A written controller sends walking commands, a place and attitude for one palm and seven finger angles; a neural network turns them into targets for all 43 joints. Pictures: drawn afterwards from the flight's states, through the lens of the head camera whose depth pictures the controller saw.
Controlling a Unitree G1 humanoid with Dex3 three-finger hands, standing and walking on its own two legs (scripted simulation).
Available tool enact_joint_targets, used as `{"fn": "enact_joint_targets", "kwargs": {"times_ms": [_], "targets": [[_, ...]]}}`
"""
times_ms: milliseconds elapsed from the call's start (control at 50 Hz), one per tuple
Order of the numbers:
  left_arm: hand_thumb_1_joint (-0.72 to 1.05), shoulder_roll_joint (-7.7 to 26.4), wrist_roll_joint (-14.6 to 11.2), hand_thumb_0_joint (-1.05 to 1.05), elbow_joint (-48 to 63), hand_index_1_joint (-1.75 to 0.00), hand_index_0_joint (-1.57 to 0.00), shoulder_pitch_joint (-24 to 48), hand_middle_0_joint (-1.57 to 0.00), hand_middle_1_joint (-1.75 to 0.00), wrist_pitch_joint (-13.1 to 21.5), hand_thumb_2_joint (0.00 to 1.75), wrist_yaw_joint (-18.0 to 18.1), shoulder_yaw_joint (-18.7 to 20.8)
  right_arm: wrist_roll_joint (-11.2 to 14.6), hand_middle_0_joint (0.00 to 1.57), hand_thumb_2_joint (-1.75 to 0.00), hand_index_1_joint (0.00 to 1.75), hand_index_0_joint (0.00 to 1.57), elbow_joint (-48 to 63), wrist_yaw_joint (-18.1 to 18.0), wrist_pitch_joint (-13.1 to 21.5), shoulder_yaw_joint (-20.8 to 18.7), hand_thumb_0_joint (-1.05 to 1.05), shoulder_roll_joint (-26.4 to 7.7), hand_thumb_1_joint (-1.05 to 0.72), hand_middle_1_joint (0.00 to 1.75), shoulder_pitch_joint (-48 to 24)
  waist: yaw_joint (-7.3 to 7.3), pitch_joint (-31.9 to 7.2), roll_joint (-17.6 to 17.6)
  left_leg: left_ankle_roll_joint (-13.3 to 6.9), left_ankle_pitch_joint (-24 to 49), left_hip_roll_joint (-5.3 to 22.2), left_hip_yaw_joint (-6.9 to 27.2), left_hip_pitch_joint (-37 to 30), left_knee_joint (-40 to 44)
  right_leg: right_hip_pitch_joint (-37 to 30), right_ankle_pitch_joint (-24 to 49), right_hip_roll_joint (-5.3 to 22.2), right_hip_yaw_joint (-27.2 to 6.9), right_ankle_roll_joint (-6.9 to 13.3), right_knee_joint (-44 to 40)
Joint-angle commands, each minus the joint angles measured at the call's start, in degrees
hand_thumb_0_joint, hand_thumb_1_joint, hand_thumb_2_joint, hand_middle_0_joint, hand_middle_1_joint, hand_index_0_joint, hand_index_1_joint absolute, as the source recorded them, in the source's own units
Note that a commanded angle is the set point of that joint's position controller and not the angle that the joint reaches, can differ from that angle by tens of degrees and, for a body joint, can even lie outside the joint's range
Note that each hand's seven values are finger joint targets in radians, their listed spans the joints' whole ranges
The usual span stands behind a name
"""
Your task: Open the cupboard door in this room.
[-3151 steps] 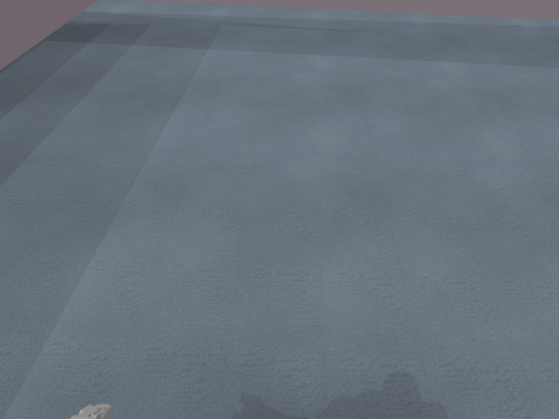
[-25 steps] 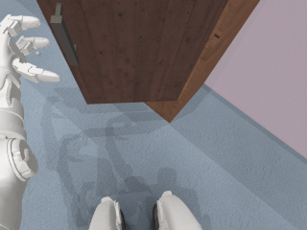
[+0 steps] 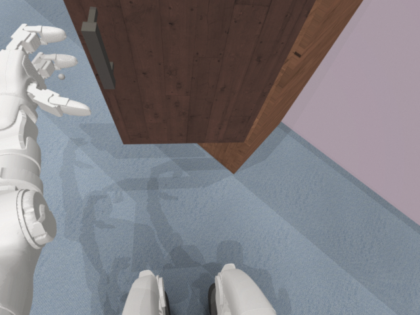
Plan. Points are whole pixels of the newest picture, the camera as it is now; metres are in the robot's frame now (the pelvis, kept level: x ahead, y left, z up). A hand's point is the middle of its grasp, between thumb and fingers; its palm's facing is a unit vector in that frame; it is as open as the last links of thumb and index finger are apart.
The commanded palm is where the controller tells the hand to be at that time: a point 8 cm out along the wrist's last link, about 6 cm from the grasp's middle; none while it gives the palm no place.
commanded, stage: move the hooked fingers beside the handle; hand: left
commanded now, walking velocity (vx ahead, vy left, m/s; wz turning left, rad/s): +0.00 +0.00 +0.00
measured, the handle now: (102, 51) +0.59 +0.15 +0.07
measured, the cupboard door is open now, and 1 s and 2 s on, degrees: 46 46 45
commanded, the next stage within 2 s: slide the fingers in behind the handle in 0.18 s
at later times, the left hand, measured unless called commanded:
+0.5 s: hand (69, 72) +0.54 +0.20 +0.07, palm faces -0.03 -1.00 +0.00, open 14.0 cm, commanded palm +0.52 +0.24 +0.07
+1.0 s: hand (89, 74) +0.54 +0.17 +0.07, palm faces -0.03 -1.00 -0.01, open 14.0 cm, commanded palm +0.52 +0.21 +0.07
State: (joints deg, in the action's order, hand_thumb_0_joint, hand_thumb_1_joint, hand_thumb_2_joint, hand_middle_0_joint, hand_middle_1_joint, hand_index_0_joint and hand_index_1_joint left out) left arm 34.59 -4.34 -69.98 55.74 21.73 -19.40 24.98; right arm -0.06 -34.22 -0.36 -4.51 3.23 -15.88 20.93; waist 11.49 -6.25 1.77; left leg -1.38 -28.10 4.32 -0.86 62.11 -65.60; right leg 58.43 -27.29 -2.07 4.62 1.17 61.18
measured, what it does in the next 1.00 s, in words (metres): stands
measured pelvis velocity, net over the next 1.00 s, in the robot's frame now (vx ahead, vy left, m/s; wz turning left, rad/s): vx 0.01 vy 0.01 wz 0.00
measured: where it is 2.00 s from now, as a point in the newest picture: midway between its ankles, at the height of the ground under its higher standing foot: outside the picture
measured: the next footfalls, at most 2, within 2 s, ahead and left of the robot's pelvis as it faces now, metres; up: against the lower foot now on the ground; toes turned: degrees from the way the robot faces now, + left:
none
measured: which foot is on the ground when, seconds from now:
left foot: down 0.00-1.00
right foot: down 0.00-1.00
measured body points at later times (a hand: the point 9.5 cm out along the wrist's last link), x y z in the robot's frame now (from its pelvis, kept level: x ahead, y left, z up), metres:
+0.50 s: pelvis +0.00 +0.01 -0.01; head +0.16 +0.03 +0.41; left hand +0.54 +0.26 +0.07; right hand -0.03 -0.26 -0.10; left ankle +0.02 +0.10 -0.65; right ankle +0.01 -0.11 -0.65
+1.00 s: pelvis +0.01 +0.01 +0.00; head +0.16 +0.03 +0.42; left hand +0.53 +0.22 +0.07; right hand +0.00 -0.25 -0.11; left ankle +0.02 +0.10 -0.65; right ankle +0.01 -0.11 -0.65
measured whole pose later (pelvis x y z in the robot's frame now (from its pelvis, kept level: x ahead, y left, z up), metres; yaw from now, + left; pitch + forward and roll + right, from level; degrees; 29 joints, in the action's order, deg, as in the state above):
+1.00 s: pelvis +0.01 +0.01 +0.00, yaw +0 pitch +25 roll -4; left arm 28.2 -3.3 -68.9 56.8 23.0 -12.2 21.2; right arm -1.2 -35.3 1.3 -4.1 2.6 -14.9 22.2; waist 11.8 -6.8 2.4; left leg -1.8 -28.7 3.8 -1.0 62.9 -66.0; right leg 59.2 -28.0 -1.6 4.3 0.7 61.6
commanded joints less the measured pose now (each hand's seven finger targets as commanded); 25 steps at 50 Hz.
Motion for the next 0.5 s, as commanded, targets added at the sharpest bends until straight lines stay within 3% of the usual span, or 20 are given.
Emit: {"fn": "enact_joint_targets", "kwargs": {"times_ms": [0,40,100,120,140,160,200,240,260,320,340,400,480], "targets": [[-0.5,16.7,-1.8,0.0,11.4,-1.2,-0.3,25.6,-0.3,-1.2,4.0,0.3,-1.2,1.6,-0.1,0.2,-0.9,0.3,0.2,1.4,-1.0,0.8,-3.8,0.0,-10.8,-0.9,0.3,11.6,0.66,-28.9,7.2,-0.9,22.6,-2.2,3.7,-22.0,4.8,-11.3,20.0,-1.5,-3.7,-0.3,-6.9],[-0.5,16.3,-1.6,0.0,10.3,-1.2,-0.3,27.2,-0.3,-1.2,3.2,0.3,-1.6,0.2,0.1,0.2,-0.9,0.3,0.2,1.1,-1.2,1.0,-3.7,0.0,-10.9,-0.9,0.3,11.4,1.35,-26.6,7.9,-1.0,19.2,-2.1,3.7,-20.4,5.0,-9.8,16.8,-1.5,-3.8,-0.3,-7.4],[-0.5,14.6,-1.8,0.0,10.2,-1.2,-0.3,30.9,-0.3,-1.2,3.0,0.3,-1.5,-1.3,-0.2,0.2,-0.9,0.3,0.2,0.2,-1.4,1.6,-3.7,0.0,-11.1,-0.9,0.3,12.0,2.65,-27.4,9.9,-1.0,18.8,-1.8,4.7,-23.1,4.7,-5.4,14.3,-1.5,-3.2,-0.2,-7.3],[-0.5,15.7,-1.8,0.0,10.1,-1.2,-0.3,31.4,-0.3,-1.2,2.9,0.3,-1.4,-0.4,-0.3,0.2,-0.9,0.3,0.2,-0.1,-1.5,1.8,-3.7,0.0,-11.3,-0.9,0.3,12.4,2.71,-27.6,8.9,-1.0,18.4,-1.7,4.8,-22.6,4.6,-5.5,13.8,-1.5,-3.2,-0.2,-7.3],[-0.5,18.2,-1.9,0.0,10.1,-1.2,-0.3,30.7,-0.3,-1.2,2.9,0.3,-1.3,1.5,-0.4,0.2,-0.9,0.3,0.2,0.0,-1.6,2.0,-3.6,0.0,-11.5,-0.9,0.3,12.7,1.96,-29.0,9.0,-1.1,18.8,-1.8,4.7,-21.9,4.4,-6.9,14.1,-1.5,-3.3,-0.1,-7.0],[-0.5,18.2,-1.8,0.0,9.9,-1.2,-0.3,29.8,-0.3,-1.2,3.0,0.3,-1.4,1.4,-0.4,0.2,-0.9,0.3,0.2,0.0,-1.5,2.1,-3.5,0.0,-11.5,-0.9,0.3,13.0,1.49,-29.8,10.3,-1.0,20.3,-1.9,4.9,-22.8,4.4,-6.8,15.0,-1.6,-3.1,0.2,-6.5],[-0.5,16.8,-1.2,0.0,9.6,-1.2,-0.3,30.2,-0.3,-1.2,2.6,0.3,-1.3,0.3,-0.6,0.2,-0.9,0.3,0.2,-0.2,-1.3,2.1,-3.5,0.0,-11.3,-0.9,0.3,13.3,2.05,-29.9,10.4,-1.0,21.6,-1.7,4.9,-23.3,4.0,-5.7,16.0,-1.6,-2.9,0.0,-6.3],[-0.5,17.3,-0.9,0.0,8.1,-1.2,-0.3,28.7,-0.3,-1.2,1.7,0.3,-1.1,0.5,-0.6,0.2,-0.9,0.3,0.2,0.1,-1.2,1.8,-3.4,0.0,-11.4,-0.9,0.3,13.3,1.83,-28.3,10.0,-1.0,20.5,-1.7,4.7,-21.8,4.1,-5.9,15.3,-1.6,-2.9,-0.1,-6.6],[-0.5,18.6,-1.0,0.0,9.4,-1.2,-0.3,28.8,-0.3,-1.2,2.0,0.3,-0.9,1.8,-0.7,0.2,-0.9,0.3,0.2,0.3,-1.2,1.9,-3.4,0.0,-11.5,-0.9,0.3,13.7,1.23,-29.4,10.3,-0.9,21.7,-1.8,5.0,-22.6,4.2,-6.2,15.7,-1.7,-2.6,0.2,-6.1],[-0.5,15.8,-0.8,0.0,11.0,-1.2,-0.3,29.5,-0.3,-1.2,1.9,0.3,-0.5,-0.1,-0.8,0.2,-0.9,0.3,0.2,0.4,-0.8,1.8,-3.7,0.0,-11.2,-0.9,0.3,13.9,1.51,-31.0,11.1,-0.7,22.9,-1.7,5.2,-24.4,4.3,-5.7,16.5,-1.7,-2.4,0.0,-6.0],[-0.5,17.6,-0.9,0.0,11.7,-1.2,-0.3,29.0,-0.3,-1.2,2.0,0.3,0.0,1.7,-0.9,0.2,-0.9,0.3,0.2,0.3,-0.8,1.7,-3.8,0.0,-11.4,-0.9,0.3,14.1,1.07,-31.4,11.0,-0.6,23.2,-1.5,5.3,-25.1,4.4,-5.8,16.5,-1.7,-2.3,0.1,-6.1],[-0.5,16.9,-0.9,0.0,12.4,-1.2,-0.3,29.8,-0.3,-1.2,2.2,0.3,0.7,1.6,-1.0,0.2,-0.9,0.3,0.2,0.2,-0.6,1.5,-3.9,0.0,-11.3,-0.9,0.3,14.3,1.66,-31.5,9.8,-0.8,23.9,-1.6,5.1,-24.3,4.2,-6.6,17.7,-1.7,-2.5,-0.1,-6.0],[-0.5,15.8,-0.8,0.0,15.3,-1.2,-0.3,27.1,-0.3,-1.2,3.2,0.3,1.7,2.0,-1.1,0.2,-0.9,0.3,0.2,0.3,-0.1,1.4,-4.3,0.0,-10.9,-0.9,0.3,14.5,0.21,-34.4,11.4,-0.4,28.1,-1.6,5.1,-28.0,4.5,-7.7,20.7,-1.8,-2.2,0.1,-5.7]]}}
